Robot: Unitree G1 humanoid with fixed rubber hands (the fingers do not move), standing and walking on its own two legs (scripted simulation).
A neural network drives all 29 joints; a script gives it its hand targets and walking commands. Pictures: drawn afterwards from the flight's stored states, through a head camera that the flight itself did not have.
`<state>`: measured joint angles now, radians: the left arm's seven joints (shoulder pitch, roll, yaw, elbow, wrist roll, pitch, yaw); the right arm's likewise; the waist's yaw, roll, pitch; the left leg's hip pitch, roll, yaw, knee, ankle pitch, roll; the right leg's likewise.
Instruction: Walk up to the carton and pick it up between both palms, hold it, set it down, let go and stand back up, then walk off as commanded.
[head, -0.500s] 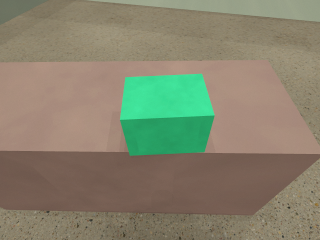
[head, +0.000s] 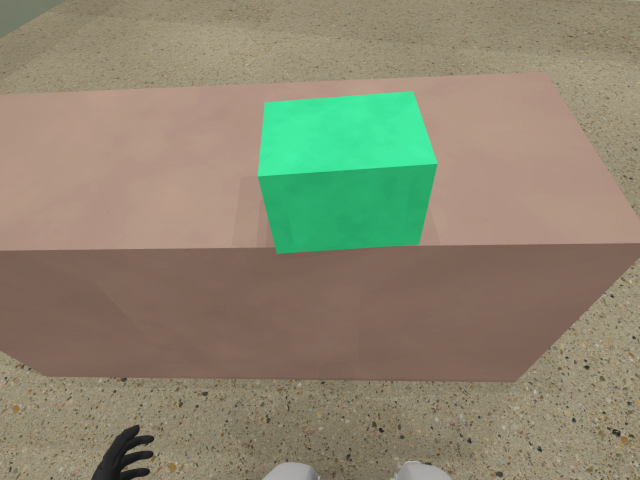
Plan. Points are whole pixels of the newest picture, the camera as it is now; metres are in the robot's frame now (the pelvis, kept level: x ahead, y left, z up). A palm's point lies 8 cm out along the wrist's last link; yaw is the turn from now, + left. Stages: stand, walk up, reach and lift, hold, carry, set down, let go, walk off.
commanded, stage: walk off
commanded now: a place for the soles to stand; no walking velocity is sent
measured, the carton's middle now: (343, 174) +0.57 +0.01 +0.02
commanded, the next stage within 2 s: none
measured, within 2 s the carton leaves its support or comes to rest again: neither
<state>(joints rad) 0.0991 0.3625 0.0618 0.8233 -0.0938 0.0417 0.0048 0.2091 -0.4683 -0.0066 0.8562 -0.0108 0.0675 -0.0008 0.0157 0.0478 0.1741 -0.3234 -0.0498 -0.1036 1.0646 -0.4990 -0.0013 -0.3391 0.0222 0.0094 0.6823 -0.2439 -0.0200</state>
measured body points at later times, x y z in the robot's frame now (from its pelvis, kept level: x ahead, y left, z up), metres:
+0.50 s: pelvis -0.12 -0.01 -0.02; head -0.04 -0.01 +0.42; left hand +0.02 +0.32 -0.13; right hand -0.06 -0.32 -0.14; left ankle -0.02 +0.12 -0.71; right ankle -0.13 -0.11 -0.69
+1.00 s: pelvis -0.26 -0.05 +0.00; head -0.19 -0.08 +0.45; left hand -0.14 +0.27 -0.09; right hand -0.20 -0.39 -0.12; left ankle -0.32 +0.12 -0.66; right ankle -0.12 -0.11 -0.71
